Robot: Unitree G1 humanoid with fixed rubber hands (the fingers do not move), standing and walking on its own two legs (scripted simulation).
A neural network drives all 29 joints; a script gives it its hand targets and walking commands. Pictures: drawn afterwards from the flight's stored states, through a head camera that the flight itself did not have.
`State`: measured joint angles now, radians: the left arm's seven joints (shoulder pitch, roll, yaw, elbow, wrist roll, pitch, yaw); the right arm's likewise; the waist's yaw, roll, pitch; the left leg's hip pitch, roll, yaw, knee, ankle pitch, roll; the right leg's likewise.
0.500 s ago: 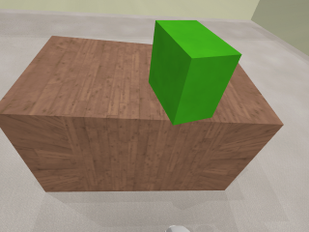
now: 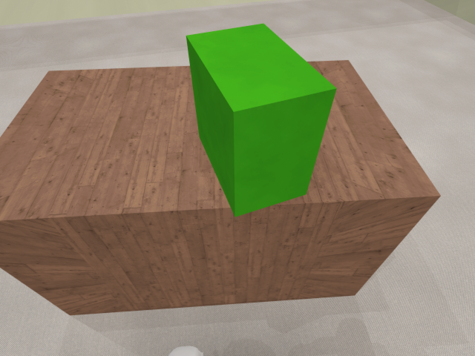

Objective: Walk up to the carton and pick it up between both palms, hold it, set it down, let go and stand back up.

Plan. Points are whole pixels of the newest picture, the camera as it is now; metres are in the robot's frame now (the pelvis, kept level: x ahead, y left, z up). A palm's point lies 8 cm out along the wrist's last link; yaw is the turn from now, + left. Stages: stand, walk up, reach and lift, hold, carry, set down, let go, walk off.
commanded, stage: walk up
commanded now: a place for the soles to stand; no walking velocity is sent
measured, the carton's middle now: (249, 119) +0.60 -0.03 +0.07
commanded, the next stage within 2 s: none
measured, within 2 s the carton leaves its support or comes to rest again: neither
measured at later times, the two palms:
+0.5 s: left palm out of the picture +0.14 +0.36 -0.14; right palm out of the picture +0.13 -0.27 -0.07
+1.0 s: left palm (81, 329) +0.21 +0.29 -0.09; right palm (432, 347) +0.17 -0.35 -0.12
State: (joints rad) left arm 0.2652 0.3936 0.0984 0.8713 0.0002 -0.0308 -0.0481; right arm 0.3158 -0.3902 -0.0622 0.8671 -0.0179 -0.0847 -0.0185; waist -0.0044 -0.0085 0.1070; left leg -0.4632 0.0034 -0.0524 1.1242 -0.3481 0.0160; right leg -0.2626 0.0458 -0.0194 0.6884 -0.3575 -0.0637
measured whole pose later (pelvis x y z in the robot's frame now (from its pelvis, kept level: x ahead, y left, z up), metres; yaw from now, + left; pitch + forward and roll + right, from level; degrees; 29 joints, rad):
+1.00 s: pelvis +0.13 -0.03 -0.01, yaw -1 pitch -4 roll +3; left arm 0.24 0.39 0.09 0.87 0.00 -0.03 -0.03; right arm 0.32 -0.38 -0.06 0.86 -0.02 -0.07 -0.03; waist 0.00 -0.02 0.13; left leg -0.34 -0.01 -0.05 0.98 -0.49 0.03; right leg -0.38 0.01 0.00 0.76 -0.31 -0.05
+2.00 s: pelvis +0.15 -0.02 -0.01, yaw +3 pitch -4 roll +2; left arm 0.22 0.39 0.06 0.89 0.00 -0.01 -0.01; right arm 0.31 -0.37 -0.06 0.88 -0.03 -0.05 -0.02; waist 0.00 -0.01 0.10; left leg -0.30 -0.03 -0.04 0.83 -0.55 0.03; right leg -0.36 0.02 0.02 0.80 -0.37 -0.03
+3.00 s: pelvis +0.16 -0.01 -0.01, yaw +4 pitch -3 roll +0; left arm 0.18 0.39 0.06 0.90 0.00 -0.02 -0.01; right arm 0.28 -0.38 -0.06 0.88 -0.01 -0.06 -0.03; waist -0.01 0.00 0.10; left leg -0.29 -0.02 -0.05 0.78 -0.40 0.02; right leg -0.35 0.01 0.02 0.81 -0.39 -0.02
